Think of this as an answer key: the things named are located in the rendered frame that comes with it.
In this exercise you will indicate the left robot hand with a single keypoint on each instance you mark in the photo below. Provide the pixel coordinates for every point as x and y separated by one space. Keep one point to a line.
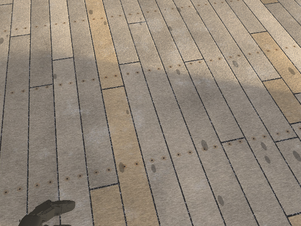
45 211

